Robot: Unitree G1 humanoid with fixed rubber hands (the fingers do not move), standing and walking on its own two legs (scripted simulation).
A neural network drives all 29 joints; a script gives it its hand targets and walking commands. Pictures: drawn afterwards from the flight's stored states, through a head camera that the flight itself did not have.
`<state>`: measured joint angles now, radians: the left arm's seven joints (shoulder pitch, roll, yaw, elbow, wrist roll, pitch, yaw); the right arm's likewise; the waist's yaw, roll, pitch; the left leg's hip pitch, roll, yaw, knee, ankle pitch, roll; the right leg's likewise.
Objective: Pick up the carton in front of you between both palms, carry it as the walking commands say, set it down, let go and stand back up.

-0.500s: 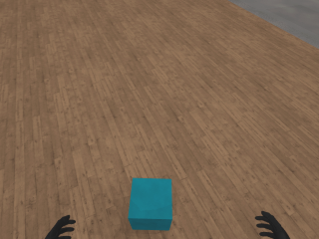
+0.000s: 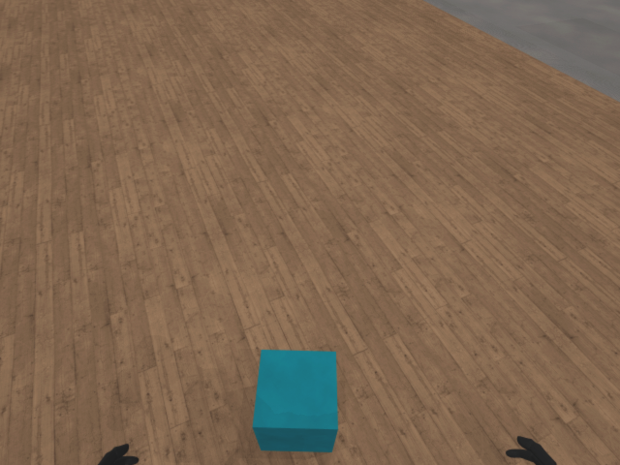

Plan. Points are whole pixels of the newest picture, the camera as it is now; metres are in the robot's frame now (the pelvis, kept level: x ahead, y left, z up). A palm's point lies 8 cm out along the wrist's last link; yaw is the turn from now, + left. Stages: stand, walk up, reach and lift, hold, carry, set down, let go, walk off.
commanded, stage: stand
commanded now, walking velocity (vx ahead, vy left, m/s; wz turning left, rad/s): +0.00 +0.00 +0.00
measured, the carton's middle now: (297, 402) +0.40 +0.05 -0.65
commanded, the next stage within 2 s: none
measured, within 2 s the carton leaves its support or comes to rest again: neither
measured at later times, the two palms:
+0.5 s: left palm out of the picture +0.07 +0.30 -0.11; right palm out of the picture +0.08 -0.31 -0.10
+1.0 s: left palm out of the picture +0.07 +0.31 -0.11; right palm out of the picture +0.08 -0.31 -0.10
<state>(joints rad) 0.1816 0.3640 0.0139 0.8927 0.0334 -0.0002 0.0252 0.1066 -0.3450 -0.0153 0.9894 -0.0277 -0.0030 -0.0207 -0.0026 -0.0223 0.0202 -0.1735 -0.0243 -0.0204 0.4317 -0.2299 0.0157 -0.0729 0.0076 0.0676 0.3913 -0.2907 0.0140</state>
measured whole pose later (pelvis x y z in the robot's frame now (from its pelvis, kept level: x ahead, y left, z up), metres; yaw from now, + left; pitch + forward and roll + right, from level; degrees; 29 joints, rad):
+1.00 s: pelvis -0.01 +0.00 +0.00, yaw +1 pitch -2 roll +0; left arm 0.13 0.39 0.00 1.04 0.02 -0.01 0.01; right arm 0.08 -0.38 0.00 1.10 -0.02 -0.01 -0.01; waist 0.00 -0.01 0.02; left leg -0.16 -0.02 -0.05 0.36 -0.17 0.01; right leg -0.05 0.01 0.04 0.32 -0.24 0.01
